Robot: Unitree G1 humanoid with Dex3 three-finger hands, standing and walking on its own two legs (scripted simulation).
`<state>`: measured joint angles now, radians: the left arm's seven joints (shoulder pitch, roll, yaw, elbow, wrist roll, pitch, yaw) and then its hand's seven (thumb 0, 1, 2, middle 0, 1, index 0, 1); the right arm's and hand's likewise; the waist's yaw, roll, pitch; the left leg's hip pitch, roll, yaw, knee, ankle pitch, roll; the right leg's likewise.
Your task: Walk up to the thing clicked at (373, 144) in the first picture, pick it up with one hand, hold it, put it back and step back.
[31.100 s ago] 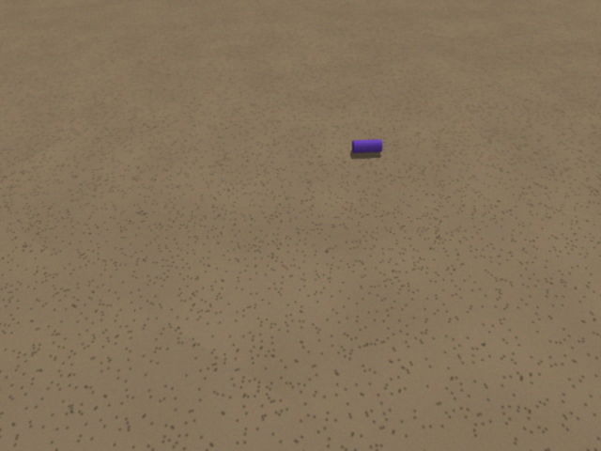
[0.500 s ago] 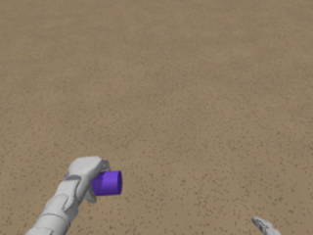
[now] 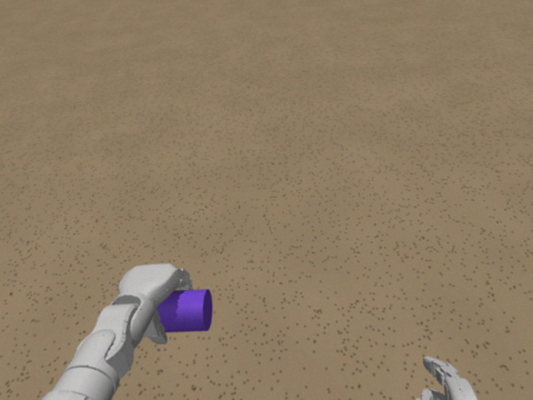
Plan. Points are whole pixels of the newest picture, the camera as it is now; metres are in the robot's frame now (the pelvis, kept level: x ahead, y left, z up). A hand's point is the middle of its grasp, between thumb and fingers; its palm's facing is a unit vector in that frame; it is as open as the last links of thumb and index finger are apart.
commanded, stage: hold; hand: left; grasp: from above
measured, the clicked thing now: (163, 311) +0.30 +0.22 -0.05
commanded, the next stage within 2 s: crouch in 0.36 s
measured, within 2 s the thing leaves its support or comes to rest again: neither
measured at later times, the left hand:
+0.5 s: hand (158, 306) +0.29 +0.22 -0.03, palm faces -0.45 -0.04 -0.89, open 9.5 cm
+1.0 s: hand (182, 323) +0.33 +0.22 -0.18, palm faces -0.43 +0.04 -0.90, open 9.5 cm
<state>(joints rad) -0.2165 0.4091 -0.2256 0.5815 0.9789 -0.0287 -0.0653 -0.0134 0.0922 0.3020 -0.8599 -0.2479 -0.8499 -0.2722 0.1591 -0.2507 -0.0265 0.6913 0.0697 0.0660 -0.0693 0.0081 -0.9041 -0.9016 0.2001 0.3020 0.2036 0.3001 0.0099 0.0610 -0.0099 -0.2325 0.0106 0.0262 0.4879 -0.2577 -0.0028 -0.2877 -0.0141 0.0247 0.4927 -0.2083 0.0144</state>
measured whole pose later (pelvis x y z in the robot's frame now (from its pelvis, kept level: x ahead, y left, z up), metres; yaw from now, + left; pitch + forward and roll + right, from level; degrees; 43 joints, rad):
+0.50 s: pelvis +0.00 +0.00 +0.00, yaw +0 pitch +0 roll +0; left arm -0.22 0.41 -0.22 0.59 0.99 -0.03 -0.06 -0.01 0.08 0.34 -0.84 -0.30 -0.83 -0.31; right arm 0.18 -0.25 -0.03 0.69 0.07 0.08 -0.07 0.01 -0.90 -0.90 0.20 0.30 0.20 0.30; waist 0.00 0.05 -0.01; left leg -0.22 0.01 0.03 0.47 -0.26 0.00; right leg -0.28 -0.01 0.03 0.47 -0.20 0.02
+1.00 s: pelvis -0.02 +0.00 -0.07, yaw +1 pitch +17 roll -1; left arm -0.52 0.37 -0.17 1.11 1.17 -0.08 0.32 -0.01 0.08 0.32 -0.85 -0.29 -0.84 -0.30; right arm 0.22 -0.27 -0.08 0.72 0.00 0.05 -0.01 0.00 -0.90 -0.90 0.20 0.30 0.21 0.30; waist -0.08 0.00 -0.12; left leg -0.90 0.01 -0.01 1.07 -0.47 0.00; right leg -0.93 -0.01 0.00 1.02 -0.39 0.02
